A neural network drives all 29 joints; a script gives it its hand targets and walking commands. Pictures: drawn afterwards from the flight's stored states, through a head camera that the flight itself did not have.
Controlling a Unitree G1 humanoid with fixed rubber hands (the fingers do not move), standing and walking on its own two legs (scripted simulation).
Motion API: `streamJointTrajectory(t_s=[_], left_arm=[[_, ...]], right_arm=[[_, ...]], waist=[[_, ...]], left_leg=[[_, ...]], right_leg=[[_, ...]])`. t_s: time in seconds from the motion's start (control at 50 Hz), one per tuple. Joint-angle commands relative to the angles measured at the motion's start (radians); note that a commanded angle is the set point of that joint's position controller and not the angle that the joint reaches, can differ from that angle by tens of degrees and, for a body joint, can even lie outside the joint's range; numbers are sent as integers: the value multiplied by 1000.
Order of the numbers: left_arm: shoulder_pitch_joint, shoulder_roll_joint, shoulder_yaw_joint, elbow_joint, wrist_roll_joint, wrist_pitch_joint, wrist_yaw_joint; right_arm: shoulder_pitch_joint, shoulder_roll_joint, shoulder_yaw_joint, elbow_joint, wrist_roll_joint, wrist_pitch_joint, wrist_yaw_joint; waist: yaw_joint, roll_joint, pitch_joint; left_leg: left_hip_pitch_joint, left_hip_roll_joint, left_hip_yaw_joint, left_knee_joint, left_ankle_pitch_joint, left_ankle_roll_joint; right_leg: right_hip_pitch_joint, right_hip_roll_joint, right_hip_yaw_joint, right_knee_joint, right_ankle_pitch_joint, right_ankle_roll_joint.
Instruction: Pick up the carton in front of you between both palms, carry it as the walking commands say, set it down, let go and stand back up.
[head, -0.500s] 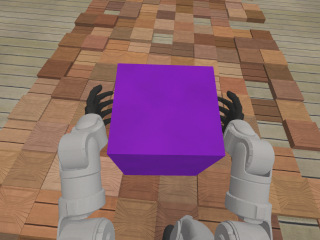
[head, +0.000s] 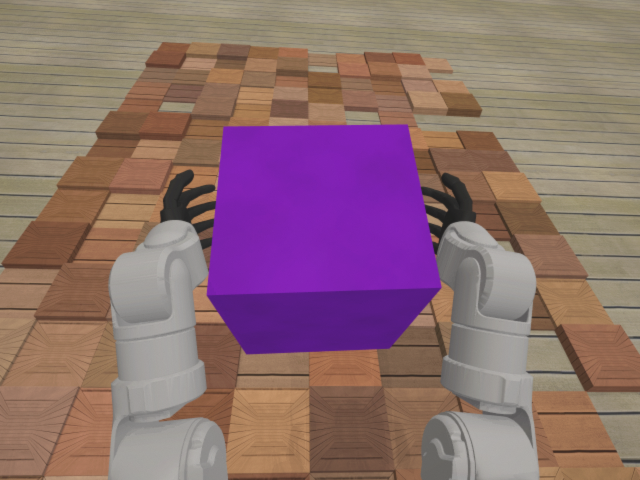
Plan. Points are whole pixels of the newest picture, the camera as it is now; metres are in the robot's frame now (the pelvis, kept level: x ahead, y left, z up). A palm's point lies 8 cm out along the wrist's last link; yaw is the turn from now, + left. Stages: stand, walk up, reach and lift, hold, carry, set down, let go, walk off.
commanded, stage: carry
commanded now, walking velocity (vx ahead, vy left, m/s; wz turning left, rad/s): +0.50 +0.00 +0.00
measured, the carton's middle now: (317, 252) +0.37 +0.00 +0.11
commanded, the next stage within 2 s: none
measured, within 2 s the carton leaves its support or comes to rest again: neither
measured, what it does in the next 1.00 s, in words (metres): walks ahead: right foot, then left foot 0.04 m lower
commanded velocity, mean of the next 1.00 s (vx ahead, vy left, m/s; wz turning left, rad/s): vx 0.50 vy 0.00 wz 0.00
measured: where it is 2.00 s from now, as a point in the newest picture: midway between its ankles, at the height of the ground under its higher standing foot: (275, 232)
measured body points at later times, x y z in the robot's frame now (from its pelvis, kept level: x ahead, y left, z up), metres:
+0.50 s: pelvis +0.30 -0.01 +0.00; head +0.34 -0.01 +0.45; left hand +0.64 +0.15 +0.08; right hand +0.64 -0.16 +0.08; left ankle +0.12 +0.07 -0.65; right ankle +0.40 -0.09 -0.71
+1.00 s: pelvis +0.60 +0.06 -0.01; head +0.59 +0.08 +0.44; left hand +0.94 +0.23 +0.09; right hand +0.93 -0.09 +0.10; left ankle +0.65 +0.13 -0.74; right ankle +0.45 -0.08 -0.65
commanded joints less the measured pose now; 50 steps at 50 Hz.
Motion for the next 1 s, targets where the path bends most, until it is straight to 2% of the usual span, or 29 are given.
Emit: streamJointTrajectory(t_s=[0.0, 0.02, 0.04, 0.08, 0.14, 0.22, 0.28, 0.32, 0.34, 0.36, 0.38, 0.4, 0.42, 0.44, 0.48, 0.5, 0.54, 0.6, 0.68, 0.76, 0.82, 0.84, 0.86, 0.88, 0.9, 0.92, 0.94, 0.96, 0.98], left_arm=[[-601, -681, -525, -24, -174, 3, 3], [-595, -726, -523, 0, -171, -5, -4], [-598, -763, -523, 7, -167, -17, -12], [-536, -821, -530, 41, -130, -47, -27], [-484, -858, -569, 29, -104, -98, -43], [-434, -826, -623, -27, -112, -150, -44], [-370, -797, -634, -27, -106, -170, -44], [-345, -779, -634, -29, -102, -177, -44], [-339, -770, -634, -31, -102, -179, -44], [-318, -762, -631, -22, -104, -180, -44], [-290, -749, -625, -11, -102, -181, -45], [-250, -730, -611, -2, -93, -184, -45], [-262, -708, -600, 3, -91, -186, -40], [-201, -752, -616, -1, -96, -187, -40], [-227, -809, -646, -41, -125, -191, -58], [-249, -840, -672, -66, -147, -196, -71], [-267, -869, -732, -123, -189, -206, -97], [-194, -866, -766, -185, -214, -205, -113], [-93, -789, -742, -205, -193, -180, -98], [-102, -684, -676, -163, -145, -151, -65], [-177, -633, -634, -88, -120, -138, -36], [-212, -628, -625, -61, -115, -136, -28], [-242, -617, -613, -29, -107, -134, -19], [-275, -607, -600, -3, -104, -131, -11], [-305, -610, -592, 21, -108, -128, -3], [-364, -613, -588, 39, -129, -125, 2], [-386, -654, -584, 31, -150, -127, 4], [-435, -707, -580, 30, -157, -136, 1], [-464, -760, -577, 48, -154, -146, -4]], right_arm=[[-510, 623, 497, -22, 151, 1, -2], [-536, 667, 512, -41, 166, -9, 11], [-567, 713, 536, -51, 183, -22, 24], [-587, 796, 591, -70, 198, -51, 50], [-567, 836, 643, -110, 204, -102, 73], [-460, 808, 666, -121, 188, -152, 73], [-380, 777, 676, -108, 167, -170, 69], [-359, 767, 687, -109, 164, -176, 67], [-355, 761, 691, -116, 163, -179, 66], [-345, 752, 690, -112, 157, -181, 62], [-310, 736, 685, -99, 148, -180, 57], [-309, 729, 684, -104, 142, -177, 51], [-291, 748, 688, -106, 139, -173, 49], [-270, 764, 698, -108, 148, -174, 51], [-293, 806, 686, -123, 157, -181, 56], [-279, 820, 683, -123, 149, -186, 58], [-205, 836, 684, -119, 121, -194, 64], [-117, 844, 706, -170, 109, -197, 66], [-56, 781, 698, -215, 105, -172, 56], [-125, 678, 676, -214, 110, -136, 42], [-199, 605, 621, -151, 106, -124, 26], [-204, 584, 595, -109, 100, -123, 18], [-209, 562, 566, -63, 91, -125, 9], [-218, 529, 534, -22, 78, -128, -1], [-230, 512, 508, 9, 64, -130, -11], [-258, 505, 480, 7, 57, -129, -18], [-307, 543, 502, 7, 76, -133, -16], [-370, 619, 525, -17, 116, -145, -4], [-436, 684, 549, -32, 145, -156, 13]], waist=[[-64, 236, -357], [-58, 127, -329], [-46, 82, -319], [-32, 89, -329], [-33, 125, -337], [-61, 138, -310], [-81, 149, -248], [-70, 163, -212], [-59, 174, -224], [-24, 196, -270], [24, 172, -351], [68, 28, -454], [56, -230, -505], [65, -225, -522], [71, -89, -409], [52, -29, -375], [29, -31, -353], [30, -78, -312], [39, -120, -259], [60, -128, -163], [51, -101, -125], [26, -51, -161], [-8, 12, -223], [-33, 163, -280], [-25, 334, -301], [-43, 297, -240], [-39, 290, -279], [-37, 205, -267], [-37, 134, -263]], left_leg=[[742, 362, -625, -131, 94, 190], [651, 326, -546, -154, 103, 148], [592, 313, -483, -167, 146, 124], [546, 288, -379, -192, 184, 101], [591, 259, -281, -194, 308, 105], [681, 214, -213, -143, 462, 107], [658, 192, -177, -152, 541, 97], [615, 170, -121, -146, 638, 65], [597, 161, -91, -99, 760, 44], [557, 150, -44, 31, 858, 11], [448, 122, 0, 199, 754, -29], [204, 86, -23, 435, 379, -62], [-110, -60, -61, 700, -258, -81], [-239, -55, -146, 824, -332, -59], [-285, 23, -174, 776, -275, -50], [-256, 59, -169, 693, -226, -57], [-168, 76, -144, 548, -182, -70], [-123, 66, -92, 319, -140, -87], [-55, 37, -32, 84, 53, -89], [-55, 42, -22, -21, 157, -86], [22, 45, 3, -116, 187, -78], [158, 23, 30, -137, 150, -69], [354, 28, 33, -118, 80, -59], [541, 184, -181, -97, 26, -28], [652, 366, -538, -134, 50, 27], [646, 385, -647, -181, 15, 53], [691, 420, -678, -192, -47, 125], [617, 378, -599, -199, -42, 115], [545, 320, -500, -208, 4, 79]], right_leg=[[-667, -10, 85, 506, 19, -7], [-628, -38, 101, 454, 83, -7], [-592, -63, 93, 411, 122, -3], [-541, -79, 77, 330, 176, 13], [-578, -68, 37, 243, 240, 31], [-661, -53, -5, 128, 315, 22], [-601, -34, -53, -77, 382, 14], [-477, 1, -111, -239, 424, 3], [-379, 38, -150, -289, 448, -10], [-214, 68, -180, -326, 475, -28], [32, 41, -141, -364, 504, -46], [317, -160, 150, -349, 507, -109], [530, -429, 616, -408, 608, -262], [581, -385, 630, -416, 632, -294], [431, -349, 464, -424, 718, -229], [361, -334, 408, -458, 673, -192], [256, -309, 312, -513, 587, -154], [203, -279, 207, -561, 597, -164], [192, -229, 77, -544, 625, -122], [169, -226, 67, -512, 568, -107], [148, -223, 58, -420, 540, -83], [102, -190, 20, -293, 559, -62], [4, -147, -29, -114, 505, -31], [-206, -104, -58, 127, 267, 11], [-435, 0, -10, 318, -43, 47], [-567, 3, 41, 406, -73, 46], [-646, -33, 51, 471, -24, 21], [-643, -81, 67, 487, 33, 24], [-594, -95, 77, 429, 103, 23]])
